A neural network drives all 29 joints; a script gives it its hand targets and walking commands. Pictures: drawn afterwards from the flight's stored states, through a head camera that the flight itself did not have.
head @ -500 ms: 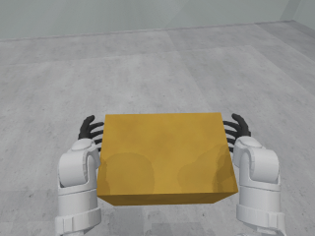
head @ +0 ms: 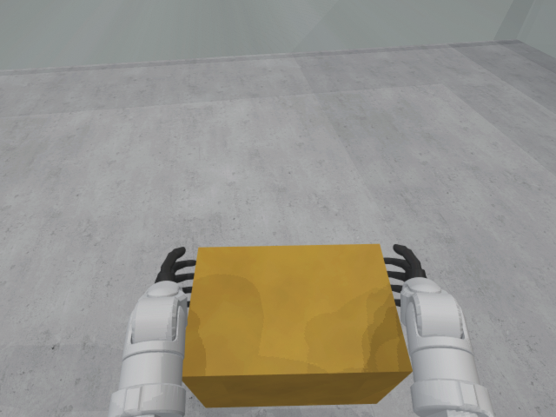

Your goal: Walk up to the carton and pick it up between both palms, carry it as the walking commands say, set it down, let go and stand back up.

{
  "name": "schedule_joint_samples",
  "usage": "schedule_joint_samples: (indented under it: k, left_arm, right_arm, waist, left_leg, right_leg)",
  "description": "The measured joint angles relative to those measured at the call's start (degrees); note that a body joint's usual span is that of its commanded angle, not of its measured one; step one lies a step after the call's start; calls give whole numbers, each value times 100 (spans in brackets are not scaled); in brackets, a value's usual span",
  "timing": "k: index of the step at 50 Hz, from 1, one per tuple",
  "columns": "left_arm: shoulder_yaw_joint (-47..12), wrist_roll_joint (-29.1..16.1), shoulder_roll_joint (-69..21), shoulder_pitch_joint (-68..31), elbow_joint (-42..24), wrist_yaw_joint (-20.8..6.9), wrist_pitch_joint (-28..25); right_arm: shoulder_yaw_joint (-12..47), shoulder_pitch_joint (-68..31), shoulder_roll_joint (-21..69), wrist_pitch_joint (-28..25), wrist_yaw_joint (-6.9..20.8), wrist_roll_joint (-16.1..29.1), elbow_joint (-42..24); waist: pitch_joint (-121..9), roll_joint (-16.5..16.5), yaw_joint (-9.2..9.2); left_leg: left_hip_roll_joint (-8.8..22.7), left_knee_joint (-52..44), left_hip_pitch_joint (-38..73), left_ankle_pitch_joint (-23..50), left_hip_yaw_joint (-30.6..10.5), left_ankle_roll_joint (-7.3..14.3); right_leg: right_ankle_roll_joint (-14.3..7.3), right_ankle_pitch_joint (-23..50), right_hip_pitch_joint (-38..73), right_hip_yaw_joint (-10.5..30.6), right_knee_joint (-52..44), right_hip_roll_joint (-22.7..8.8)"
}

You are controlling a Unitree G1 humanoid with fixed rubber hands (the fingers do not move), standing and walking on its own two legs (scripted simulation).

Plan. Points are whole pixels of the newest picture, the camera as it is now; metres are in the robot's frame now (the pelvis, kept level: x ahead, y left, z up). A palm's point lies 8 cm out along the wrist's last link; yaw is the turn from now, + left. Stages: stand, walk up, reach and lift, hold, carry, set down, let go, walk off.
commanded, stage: hold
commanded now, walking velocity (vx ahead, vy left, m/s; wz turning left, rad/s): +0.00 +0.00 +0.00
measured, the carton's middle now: (290, 328) +0.29 +0.00 -0.05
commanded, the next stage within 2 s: set down in 0.38 s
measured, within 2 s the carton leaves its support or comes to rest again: neither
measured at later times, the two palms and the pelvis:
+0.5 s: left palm (160, 287) +0.30 +0.19 +0.06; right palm (422, 294) +0.29 -0.18 +0.06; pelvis +0.01 +0.01 +0.01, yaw -1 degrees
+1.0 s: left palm (175, 308) +0.31 +0.18 -0.02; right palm (403, 310) +0.31 -0.19 -0.02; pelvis +0.01 +0.00 +0.00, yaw -1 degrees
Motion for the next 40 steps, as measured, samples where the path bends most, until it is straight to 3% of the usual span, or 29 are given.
schedule_joint_samples:
  k: [3,6,15,19,23,40]
  left_arm:
    - [-325,-155,-8,967,-592,6,-468]
    - [-252,-177,-120,1338,-980,-102,-698]
    - [301,174,-124,409,-91,-632,-808]
    - [399,277,-64,225,76,-765,-749]
    - [382,312,-31,301,83,-857,-745]
    - [523,276,-242,565,294,-708,-1610]
  right_arm:
    - [291,875,95,-491,-35,140,-506]
    - [225,1238,283,-780,-4,198,-813]
    - [-459,504,271,-1014,438,-86,23]
    - [-557,368,295,-959,568,-228,144]
    - [-474,438,258,-954,669,-305,161]
    - [-594,542,178,-1798,719,-193,593]
  waist:
    - [64,-15,-47]
    - [49,-46,-79]
    - [-113,-63,168]
    - [-159,-75,158]
    - [-131,-69,-2]
    - [-10,-52,49]
  left_leg:
    - [9,-137,97,52,-10,-4]
    - [13,-192,231,51,0,-7]
    - [-22,-205,656,-28,-35,8]
    - [-39,-399,853,34,-47,17]
    - [-85,-601,962,128,-148,37]
    - [-98,-130,-141,-48,-158,37]
  right_leg:
    - [1,81,94,45,-151,25]
    - [-2,81,210,99,-193,42]
    - [-10,69,589,317,-228,117]
    - [-5,139,789,353,-433,111]
    - [17,237,973,277,-718,67]
    - [39,88,-137,361,-268,108]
